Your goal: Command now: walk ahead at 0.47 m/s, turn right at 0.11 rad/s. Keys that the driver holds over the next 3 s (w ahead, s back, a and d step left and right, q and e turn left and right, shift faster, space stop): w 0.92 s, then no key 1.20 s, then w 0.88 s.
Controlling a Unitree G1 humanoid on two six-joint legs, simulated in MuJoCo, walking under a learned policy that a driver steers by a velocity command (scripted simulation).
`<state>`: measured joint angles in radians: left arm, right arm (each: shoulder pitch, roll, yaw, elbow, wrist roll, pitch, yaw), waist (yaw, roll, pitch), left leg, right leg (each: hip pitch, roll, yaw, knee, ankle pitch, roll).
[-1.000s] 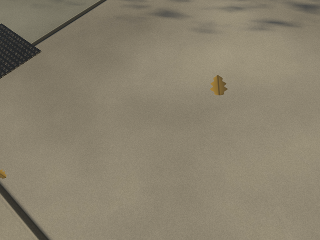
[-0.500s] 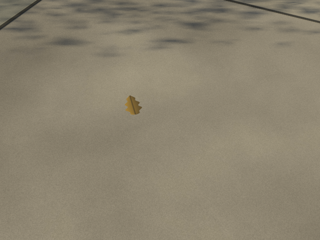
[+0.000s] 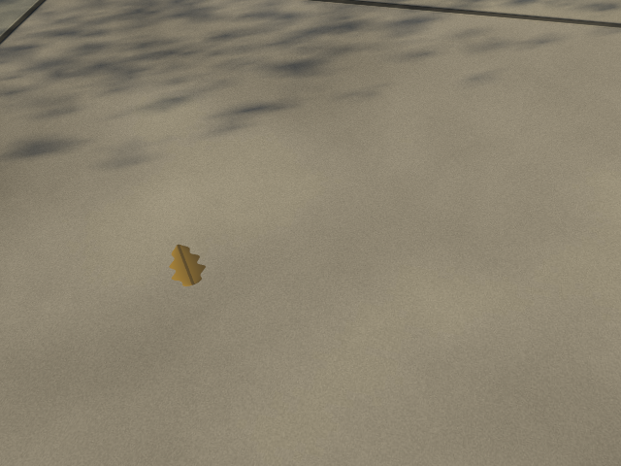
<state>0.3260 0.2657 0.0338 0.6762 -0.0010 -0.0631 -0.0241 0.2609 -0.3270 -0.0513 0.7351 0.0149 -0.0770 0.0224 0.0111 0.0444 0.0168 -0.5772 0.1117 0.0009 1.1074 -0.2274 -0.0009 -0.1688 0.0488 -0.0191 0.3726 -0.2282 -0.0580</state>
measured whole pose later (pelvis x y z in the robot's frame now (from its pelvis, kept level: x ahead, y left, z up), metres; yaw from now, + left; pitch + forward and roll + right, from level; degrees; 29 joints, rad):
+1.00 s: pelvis +0.58 -0.03 -0.01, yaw +0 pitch +1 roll +0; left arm 0.22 0.27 0.04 0.75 0.01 -0.08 -0.03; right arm 0.27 -0.32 -0.04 0.80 0.01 -0.07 0.01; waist 0.00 0.04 0.05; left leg -0.46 0.05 -0.02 1.13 -0.37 0.01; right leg -0.29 0.03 -0.04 0.43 -0.12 -0.07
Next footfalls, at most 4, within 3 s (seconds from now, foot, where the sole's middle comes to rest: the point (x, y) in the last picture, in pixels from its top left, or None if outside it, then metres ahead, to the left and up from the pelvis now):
0.32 left None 0.38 0.12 -0.78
0.84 right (397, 389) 0.66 -0.12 -0.78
1.28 left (302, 322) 0.84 0.10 -0.78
1.48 right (403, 358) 0.74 -0.14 -0.78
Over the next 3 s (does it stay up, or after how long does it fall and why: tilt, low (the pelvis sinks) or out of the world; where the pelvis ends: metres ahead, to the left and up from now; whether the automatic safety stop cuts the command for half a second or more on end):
stays up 1.09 -0.05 -0.01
